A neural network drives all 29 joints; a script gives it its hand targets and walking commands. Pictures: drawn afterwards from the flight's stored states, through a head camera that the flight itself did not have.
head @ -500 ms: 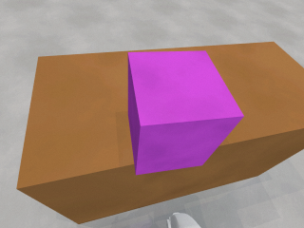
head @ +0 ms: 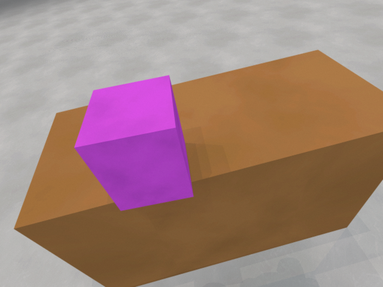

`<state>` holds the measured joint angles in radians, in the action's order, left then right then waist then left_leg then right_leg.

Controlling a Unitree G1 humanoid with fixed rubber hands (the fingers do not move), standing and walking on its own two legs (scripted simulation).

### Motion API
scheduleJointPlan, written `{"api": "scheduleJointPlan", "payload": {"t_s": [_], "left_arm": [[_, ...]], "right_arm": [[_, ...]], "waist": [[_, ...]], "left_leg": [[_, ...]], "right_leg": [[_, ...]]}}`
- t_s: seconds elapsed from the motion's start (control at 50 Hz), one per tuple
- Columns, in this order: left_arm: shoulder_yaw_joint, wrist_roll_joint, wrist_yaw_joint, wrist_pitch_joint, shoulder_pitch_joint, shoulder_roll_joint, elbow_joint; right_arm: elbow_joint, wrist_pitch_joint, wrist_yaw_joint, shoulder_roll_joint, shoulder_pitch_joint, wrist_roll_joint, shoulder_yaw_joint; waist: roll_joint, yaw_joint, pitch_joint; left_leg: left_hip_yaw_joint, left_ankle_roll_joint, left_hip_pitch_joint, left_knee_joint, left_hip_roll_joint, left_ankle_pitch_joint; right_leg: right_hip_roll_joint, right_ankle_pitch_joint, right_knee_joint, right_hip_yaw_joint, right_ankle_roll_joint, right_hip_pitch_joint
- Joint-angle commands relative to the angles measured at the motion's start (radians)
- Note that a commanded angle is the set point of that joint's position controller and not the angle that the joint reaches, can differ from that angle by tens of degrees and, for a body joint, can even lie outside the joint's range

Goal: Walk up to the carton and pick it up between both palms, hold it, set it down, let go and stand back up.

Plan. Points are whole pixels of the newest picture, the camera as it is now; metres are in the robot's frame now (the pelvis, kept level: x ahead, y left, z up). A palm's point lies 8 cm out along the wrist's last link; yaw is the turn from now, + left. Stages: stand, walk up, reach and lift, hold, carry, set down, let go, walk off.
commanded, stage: walk up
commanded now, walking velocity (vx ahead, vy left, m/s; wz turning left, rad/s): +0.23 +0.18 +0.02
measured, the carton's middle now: (144, 144) +0.47 +0.12 +0.06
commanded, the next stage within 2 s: none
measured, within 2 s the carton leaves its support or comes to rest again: neither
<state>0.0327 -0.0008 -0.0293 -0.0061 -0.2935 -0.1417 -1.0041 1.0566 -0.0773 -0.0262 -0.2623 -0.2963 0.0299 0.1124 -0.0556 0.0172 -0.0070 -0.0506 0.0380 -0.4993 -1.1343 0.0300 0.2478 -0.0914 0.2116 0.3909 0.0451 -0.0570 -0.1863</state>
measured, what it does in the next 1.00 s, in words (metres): steps to the left: left foot, then right foot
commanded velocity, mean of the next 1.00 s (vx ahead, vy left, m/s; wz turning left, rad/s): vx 0.11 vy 0.07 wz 0.01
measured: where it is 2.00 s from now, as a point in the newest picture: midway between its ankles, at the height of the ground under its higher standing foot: outside the picture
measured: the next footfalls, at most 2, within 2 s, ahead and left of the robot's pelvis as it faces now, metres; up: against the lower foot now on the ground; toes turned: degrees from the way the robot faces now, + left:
left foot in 0.54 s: +0.13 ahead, +0.25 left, +0.00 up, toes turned +8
right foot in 0.98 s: +0.05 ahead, +0.01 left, +0.00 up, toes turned +4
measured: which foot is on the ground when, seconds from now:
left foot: up 0.00-0.52, down 0.54-1.00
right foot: down 0.00-0.54, up 0.56-0.96, down 0.98-1.00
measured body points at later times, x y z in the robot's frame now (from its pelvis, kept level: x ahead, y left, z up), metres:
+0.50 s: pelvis +0.03 +0.08 -0.01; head +0.04 +0.08 +0.44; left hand -0.08 +0.29 -0.16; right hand +0.14 -0.14 -0.16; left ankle +0.08 +0.24 -0.73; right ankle +0.01 -0.09 -0.76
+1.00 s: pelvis +0.04 +0.18 -0.02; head +0.05 +0.18 +0.43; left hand +0.02 +0.40 -0.18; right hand +0.07 -0.04 -0.17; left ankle +0.09 +0.25 -0.76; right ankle +0.01 +0.07 -0.76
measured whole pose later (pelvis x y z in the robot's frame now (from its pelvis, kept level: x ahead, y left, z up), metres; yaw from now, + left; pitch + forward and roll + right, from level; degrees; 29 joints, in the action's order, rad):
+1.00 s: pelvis +0.04 +0.18 -0.02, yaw +0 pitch -1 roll +1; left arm 0.01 0.01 -0.03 0.04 -0.26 -0.15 -1.17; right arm 1.06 0.01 0.05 -0.14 -0.25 0.00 -0.01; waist 0.02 -0.01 0.03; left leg 0.16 -0.09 -0.24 -0.39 0.04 0.15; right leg -0.02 0.31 0.46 0.03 0.02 -0.15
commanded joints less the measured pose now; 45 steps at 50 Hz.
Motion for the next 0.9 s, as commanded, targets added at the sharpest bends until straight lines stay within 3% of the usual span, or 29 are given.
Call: {"api": "scheduleJointPlan", "payload": {"t_s": [0.0,0.04,0.08,0.12,0.14,0.2,0.22,0.24,0.28,0.3,0.36,0.4,0.42,0.44,0.46,0.48,0.5,0.52,0.54,0.56,0.6,0.62,0.68,0.74,0.8,0.88], "left_arm": [[0.028,0.014,-0.016,-0.020,-0.163,-0.180,-0.037],[0.025,0.014,-0.017,-0.033,-0.168,-0.187,-0.051],[0.026,0.011,-0.015,-0.049,-0.167,-0.199,-0.063],[0.025,0.010,-0.016,-0.057,-0.192,-0.194,-0.075],[0.026,0.011,-0.016,-0.059,-0.189,-0.187,-0.078],[0.021,0.016,-0.014,-0.059,-0.199,-0.173,-0.084],[0.024,0.018,-0.012,-0.056,-0.193,-0.184,-0.082],[0.024,0.022,-0.012,-0.055,-0.196,-0.178,-0.088],[0.032,0.026,-0.012,-0.052,-0.222,-0.188,-0.099],[0.032,0.029,-0.013,-0.053,-0.232,-0.183,-0.103],[0.044,0.033,-0.011,-0.046,-0.232,-0.203,-0.112],[0.056,0.038,-0.006,-0.039,-0.194,-0.216,-0.104],[0.058,0.042,-0.004,-0.038,-0.177,-0.214,-0.102],[0.045,0.045,-0.003,-0.037,-0.159,-0.190,-0.097],[0.026,0.029,-0.002,-0.026,-0.185,-0.117,-0.134],[0.020,0.016,-0.001,-0.023,-0.213,-0.092,-0.151],[0.004,0.006,-0.001,-0.018,-0.253,-0.037,-0.136],[-0.006,-0.001,-0.001,-0.005,-0.272,-0.019,-0.122],[-0.005,-0.001,0.003,0.015,-0.245,-0.043,-0.121],[-0.008,-0.010,0.005,0.033,-0.262,-0.036,-0.130],[0.005,0.003,0.014,0.047,-0.206,-0.062,-0.152],[0.004,0.009,0.019,0.050,-0.187,-0.060,-0.156],[-0.002,0.016,0.018,0.057,-0.232,-0.035,-0.183],[-0.002,0.012,0.009,0.064,-0.153,-0.053,-0.172],[-0.009,0.008,0.008,0.061,-0.105,-0.051,-0.163],[-0.015,0.006,0.001,0.051,-0.094,-0.064,-0.165]], "right_arm": [[-0.067,0.024,-0.022,-0.031,0.022,0.012,0.011],[-0.059,0.029,-0.024,-0.021,-0.001,0.010,0.009],[-0.059,0.032,-0.022,-0.011,-0.012,0.010,0.004],[-0.060,0.034,-0.019,-0.009,-0.011,0.007,0.001],[-0.059,0.033,-0.018,-0.011,-0.008,0.009,-0.002],[-0.081,0.033,-0.014,-0.009,0.047,0.013,-0.005],[-0.092,0.034,-0.015,-0.012,0.057,0.012,-0.009],[-0.097,0.037,-0.014,-0.001,0.065,0.011,-0.014],[-0.112,0.041,-0.012,0.002,0.110,0.008,-0.017],[-0.122,0.044,-0.009,0.009,0.133,0.005,-0.022],[-0.137,0.053,-0.007,0.035,0.155,-0.007,-0.033],[-0.142,0.058,-0.003,0.033,0.132,-0.015,-0.037],[-0.133,0.064,0.003,0.036,0.103,-0.021,-0.034],[-0.112,0.071,0.017,0.049,0.052,-0.028,-0.037],[-0.088,0.096,0.026,0.066,-0.019,-0.028,-0.046],[-0.074,0.122,0.033,0.025,-0.069,-0.022,-0.040],[-0.069,0.139,0.041,-0.051,-0.123,-0.014,-0.030],[-0.074,0.139,0.044,-0.093,-0.121,-0.014,-0.033],[-0.082,0.131,0.048,-0.076,-0.085,-0.018,-0.050],[-0.094,0.122,0.050,-0.082,-0.017,-0.013,-0.047],[-0.108,0.115,0.054,-0.016,0.057,-0.020,-0.070],[-0.110,0.114,0.060,0.001,0.059,-0.025,-0.078],[-0.111,0.125,0.068,0.024,0.063,-0.033,-0.099],[-0.087,0.123,0.070,0.044,0.013,-0.034,-0.107],[-0.072,0.115,0.072,0.019,0.045,-0.026,-0.108],[-0.045,0.099,0.072,0.020,0.022,-0.025,-0.115]], "waist": [[0.257,-0.050,0.104],[0.198,-0.038,0.096],[0.217,-0.029,0.102],[0.199,-0.035,0.081],[0.228,-0.033,0.079],[0.227,-0.054,0.101],[0.255,-0.053,0.111],[0.247,-0.056,0.124],[0.251,-0.083,0.136],[0.230,-0.093,0.149],[0.264,-0.102,0.112],[0.308,-0.089,0.100],[0.291,-0.075,0.090],[0.264,-0.043,0.079],[0.256,0.016,0.049],[0.129,0.022,0.036],[-0.140,0.024,-0.024],[-0.257,-0.004,-0.037],[-0.165,-0.027,-0.009],[-0.247,-0.053,0.001],[-0.216,-0.047,0.072],[-0.209,-0.051,0.076],[-0.099,-0.086,-0.015],[-0.072,-0.048,-0.022],[-0.060,-0.054,0.013],[-0.040,-0.045,0.046]], "left_leg": [[-0.026,0.022,-0.173,0.013,-0.056,-0.073],[-0.022,0.026,-0.186,0.025,-0.057,-0.088],[-0.022,0.028,-0.185,0.047,-0.064,-0.102],[-0.037,0.026,-0.164,0.062,-0.070,-0.110],[-0.043,0.027,-0.163,0.066,-0.076,-0.108],[-0.022,0.033,-0.150,0.120,-0.099,-0.076],[-0.008,0.037,-0.155,0.144,-0.109,-0.068],[0.003,0.040,-0.158,0.180,-0.115,-0.054],[0.036,0.048,-0.156,0.252,-0.129,-0.025],[0.048,0.052,-0.168,0.292,-0.139,-0.015],[0.102,0.047,-0.056,0.433,-0.138,0.042],[0.118,0.034,0.085,0.537,-0.135,0.065],[0.129,0.028,0.158,0.583,-0.121,0.057],[0.143,0.019,0.251,0.670,-0.098,-0.010],[0.136,0.009,0.394,0.795,-0.085,-0.141],[0.069,0.019,0.468,0.866,-0.150,-0.334],[-0.065,0.003,0.538,0.852,-0.303,-0.575],[-0.176,-0.030,0.492,0.855,-0.428,-0.729],[-0.114,-0.048,0.373,0.879,-0.391,-0.564],[-0.124,-0.087,0.290,0.893,-0.385,-0.351],[-0.066,-0.057,0.221,0.933,-0.267,-0.175],[-0.043,-0.049,0.237,0.936,-0.229,-0.241],[-0.034,-0.102,0.358,0.897,-0.275,-0.374],[-0.090,-0.114,0.342,0.919,-0.287,-0.251],[-0.100,-0.152,0.327,0.931,-0.291,-0.123],[-0.147,-0.170,0.274,0.944,-0.290,-0.018]], "right_leg": [[-0.236,0.302,-0.277,-0.311,-0.022,0.064],[-0.245,0.239,-0.267,-0.303,0.007,0.098],[-0.241,0.165,-0.259,-0.281,0.033,0.120],[-0.250,0.101,-0.250,-0.269,0.036,0.135],[-0.254,0.095,-0.247,-0.254,0.046,0.138],[-0.270,0.209,-0.277,-0.264,0.109,0.082],[-0.265,0.225,-0.279,-0.240,0.129,0.072],[-0.269,0.229,-0.285,-0.247,0.146,0.060],[-0.280,0.236,-0.293,-0.262,0.177,0.077],[-0.280,0.201,-0.288,-0.251,0.187,0.081],[-0.275,0.195,-0.274,-0.183,0.191,0.041],[-0.264,0.177,-0.258,-0.150,0.183,-0.043],[-0.250,0.141,-0.231,-0.131,0.180,-0.068],[-0.224,0.027,-0.160,-0.101,0.166,-0.092],[-0.097,-0.061,-0.027,-0.010,0.130,-0.113],[-0.043,-0.072,0.096,0.042,0.088,-0.145],[-0.016,0.193,0.207,0.058,0.043,-0.213],[0.008,0.389,0.268,0.066,0.022,-0.223],[0.006,0.369,0.291,0.010,0.034,-0.139],[-0.007,0.346,0.308,-0.015,0.047,-0.116],[0.000,0.246,0.349,-0.021,0.059,-0.096],[0.018,0.213,0.352,-0.003,0.057,-0.104],[0.031,0.169,0.391,-0.006,0.067,-0.121],[0.030,0.152,0.351,-0.027,0.063,-0.099],[0.035,0.152,0.283,-0.042,0.066,-0.103],[0.034,0.119,0.118,-0.052,0.075,-0.020]]}}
